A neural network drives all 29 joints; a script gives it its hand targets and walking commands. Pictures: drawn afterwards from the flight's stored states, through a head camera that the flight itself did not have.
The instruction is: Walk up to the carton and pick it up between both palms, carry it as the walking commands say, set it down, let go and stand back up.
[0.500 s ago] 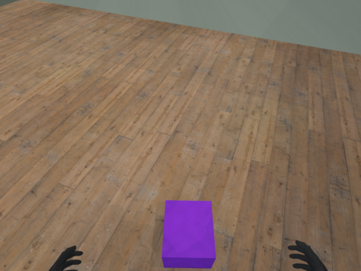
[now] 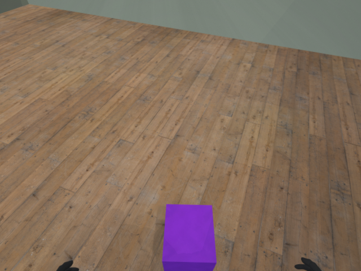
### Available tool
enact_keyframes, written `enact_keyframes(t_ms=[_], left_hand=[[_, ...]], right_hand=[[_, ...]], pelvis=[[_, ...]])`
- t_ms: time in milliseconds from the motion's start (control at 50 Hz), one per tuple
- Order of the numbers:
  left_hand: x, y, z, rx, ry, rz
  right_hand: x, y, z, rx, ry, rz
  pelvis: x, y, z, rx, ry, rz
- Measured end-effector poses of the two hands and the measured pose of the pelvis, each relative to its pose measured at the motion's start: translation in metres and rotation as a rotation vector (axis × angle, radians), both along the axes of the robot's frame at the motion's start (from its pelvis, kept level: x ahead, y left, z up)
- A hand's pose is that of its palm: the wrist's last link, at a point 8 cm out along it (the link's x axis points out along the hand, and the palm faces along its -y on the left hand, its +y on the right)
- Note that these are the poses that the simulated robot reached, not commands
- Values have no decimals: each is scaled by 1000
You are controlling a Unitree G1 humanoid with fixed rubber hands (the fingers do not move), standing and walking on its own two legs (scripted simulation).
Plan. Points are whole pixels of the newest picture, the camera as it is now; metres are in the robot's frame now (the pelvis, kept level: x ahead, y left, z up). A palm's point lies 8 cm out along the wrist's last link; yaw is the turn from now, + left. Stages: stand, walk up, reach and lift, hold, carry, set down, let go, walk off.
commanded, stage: stand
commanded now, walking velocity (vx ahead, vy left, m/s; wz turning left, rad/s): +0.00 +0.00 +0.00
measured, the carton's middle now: (188, 238) +0.42 -0.03 -0.68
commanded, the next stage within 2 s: none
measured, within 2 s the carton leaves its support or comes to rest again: neither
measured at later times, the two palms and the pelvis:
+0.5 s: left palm out of the picture +0.08 +0.31 -0.10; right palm out of the picture +0.08 -0.31 -0.10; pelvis -0.01 +0.00 +0.00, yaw +0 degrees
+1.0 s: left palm out of the picture +0.07 +0.31 -0.10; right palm out of the picture +0.08 -0.31 -0.10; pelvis -0.02 +0.00 +0.00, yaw +0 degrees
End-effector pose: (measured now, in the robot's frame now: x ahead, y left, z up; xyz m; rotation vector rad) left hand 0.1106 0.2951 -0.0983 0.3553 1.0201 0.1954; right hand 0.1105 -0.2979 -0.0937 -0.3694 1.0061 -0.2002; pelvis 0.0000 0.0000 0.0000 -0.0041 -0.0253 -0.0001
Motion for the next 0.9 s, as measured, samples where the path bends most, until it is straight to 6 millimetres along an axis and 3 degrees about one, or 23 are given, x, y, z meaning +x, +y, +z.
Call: enact_keyframes(t_ms=[460, 900], left_hand=[[-31, 10, -2, 8, 59, 29], [-41, 16, -3, 10, 86, 38]], right_hand=[[-26, -7, -2, -10, 61, -7], [-32, -9, -3, -15, 83, -12]], pelvis=[[-14, 0, 3, 0, -12, 6], [-18, 1, 4, 1, -16, 7]])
